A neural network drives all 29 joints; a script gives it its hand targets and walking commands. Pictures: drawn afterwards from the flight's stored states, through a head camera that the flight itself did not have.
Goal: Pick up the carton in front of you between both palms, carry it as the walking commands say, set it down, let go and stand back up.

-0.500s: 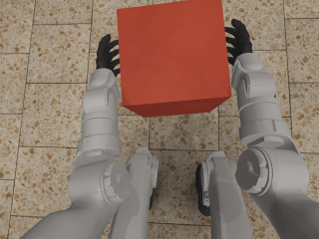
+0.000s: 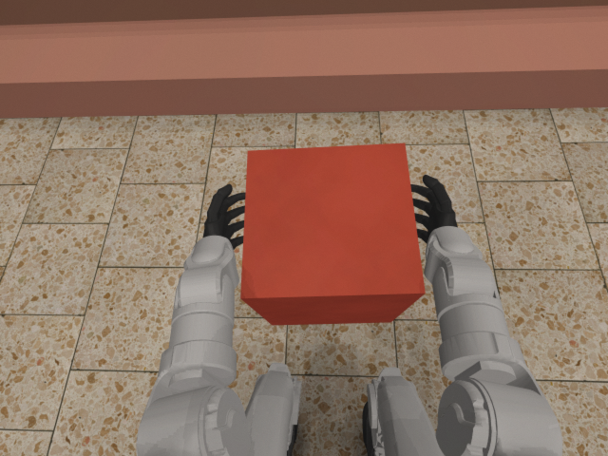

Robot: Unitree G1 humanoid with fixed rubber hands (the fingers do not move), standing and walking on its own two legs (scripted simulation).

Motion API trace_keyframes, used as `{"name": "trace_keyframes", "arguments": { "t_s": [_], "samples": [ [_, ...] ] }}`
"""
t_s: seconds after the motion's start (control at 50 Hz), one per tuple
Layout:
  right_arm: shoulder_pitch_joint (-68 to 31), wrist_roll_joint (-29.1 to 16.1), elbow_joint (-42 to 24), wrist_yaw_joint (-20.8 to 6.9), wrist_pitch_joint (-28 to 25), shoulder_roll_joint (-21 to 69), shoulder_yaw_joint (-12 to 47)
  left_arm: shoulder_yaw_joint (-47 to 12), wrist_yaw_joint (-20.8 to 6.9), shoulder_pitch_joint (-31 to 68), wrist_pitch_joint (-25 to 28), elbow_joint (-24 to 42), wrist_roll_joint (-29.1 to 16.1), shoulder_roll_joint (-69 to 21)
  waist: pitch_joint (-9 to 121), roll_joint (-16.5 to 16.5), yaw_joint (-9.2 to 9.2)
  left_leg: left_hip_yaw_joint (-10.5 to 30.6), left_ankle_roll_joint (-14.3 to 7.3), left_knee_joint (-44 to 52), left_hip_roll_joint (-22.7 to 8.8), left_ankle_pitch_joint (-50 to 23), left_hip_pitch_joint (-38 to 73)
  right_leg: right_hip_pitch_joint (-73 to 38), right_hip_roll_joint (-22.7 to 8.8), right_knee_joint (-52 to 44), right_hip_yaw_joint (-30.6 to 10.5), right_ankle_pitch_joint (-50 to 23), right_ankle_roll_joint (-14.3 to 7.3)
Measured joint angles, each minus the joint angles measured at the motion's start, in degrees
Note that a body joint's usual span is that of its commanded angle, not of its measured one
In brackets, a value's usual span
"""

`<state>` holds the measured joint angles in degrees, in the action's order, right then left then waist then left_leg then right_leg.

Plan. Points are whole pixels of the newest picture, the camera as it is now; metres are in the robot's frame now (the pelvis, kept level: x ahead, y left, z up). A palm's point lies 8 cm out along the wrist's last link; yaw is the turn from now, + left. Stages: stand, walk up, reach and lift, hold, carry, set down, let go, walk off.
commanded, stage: reach and lift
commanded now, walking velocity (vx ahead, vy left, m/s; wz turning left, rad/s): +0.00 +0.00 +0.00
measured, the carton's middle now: (328, 247) +0.42 +0.02 -0.10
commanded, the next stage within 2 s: hold in 1.70 s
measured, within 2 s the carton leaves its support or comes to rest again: neither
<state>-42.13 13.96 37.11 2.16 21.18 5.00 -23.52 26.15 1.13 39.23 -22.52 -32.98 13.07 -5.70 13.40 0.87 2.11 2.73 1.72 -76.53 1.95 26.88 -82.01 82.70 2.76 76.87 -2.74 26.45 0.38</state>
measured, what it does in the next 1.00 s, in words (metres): rises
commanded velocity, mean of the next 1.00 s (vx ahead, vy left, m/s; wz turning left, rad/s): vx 0.00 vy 0.00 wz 0.00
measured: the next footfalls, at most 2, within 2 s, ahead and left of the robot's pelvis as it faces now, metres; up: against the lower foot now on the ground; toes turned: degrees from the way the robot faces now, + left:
none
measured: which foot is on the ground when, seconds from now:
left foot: down 0.00-1.00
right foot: down 0.00-1.00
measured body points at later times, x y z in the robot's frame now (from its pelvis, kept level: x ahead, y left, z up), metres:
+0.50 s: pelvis +0.05 +0.01 +0.12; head +0.08 +0.01 +0.57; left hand +0.37 +0.16 +0.11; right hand +0.38 -0.14 +0.11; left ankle +0.07 +0.13 -0.59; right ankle +0.07 -0.12 -0.59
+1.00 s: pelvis +0.04 +0.01 +0.15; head +0.02 +0.01 +0.60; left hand +0.35 +0.16 +0.17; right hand +0.35 -0.15 +0.17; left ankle +0.07 +0.13 -0.59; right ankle +0.07 -0.12 -0.59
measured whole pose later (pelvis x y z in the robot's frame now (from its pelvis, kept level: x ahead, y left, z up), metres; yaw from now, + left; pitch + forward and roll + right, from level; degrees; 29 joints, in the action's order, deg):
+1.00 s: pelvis +0.04 +0.01 +0.15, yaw +0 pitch -5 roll +0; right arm -20.4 18.0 23.1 -0.7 34.1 10.0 -19.4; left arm 19.0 -1.4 20.1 -34.8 -22.7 17.9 -10.1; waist -1.8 0.0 0.0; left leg 3.3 0.3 -28.0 1.2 12.8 -10.6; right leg 10.9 1.1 28.1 -3.5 12.6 0.3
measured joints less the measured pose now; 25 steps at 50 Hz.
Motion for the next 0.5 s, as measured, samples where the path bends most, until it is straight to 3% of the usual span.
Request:
{"name": "trace_keyframes", "arguments": {
  "t_s": [0.28, 0.5],
  "samples": [
    [12.8, -0.7, -4.8, -0.2, -0.2, 2.5, 2.6, -3.9, -0.5, -11.2, 0.5, 2.6, 0.1, -2.0, -2.8, -0.6, -0.75, 0.2, -0.8, 18.2, -0.3, -4.1, 24.7, -24.9, -0.5, -18.5, -0.3, -4.1, 0.0],
    [21.8, -0.5, -9.4, -0.7, 3.1, 3.8, 5.0, -7.3, -0.6, -19.7, -2.8, 6.6, 0.3, -3.2, -5.9, -0.8, -1.37, 0.5, -1.2, 34.7, -0.6, -8.6, 47.7, -48.1, -1.1, -35.1, -0.6, -8.6, -0.1]
  ]
}}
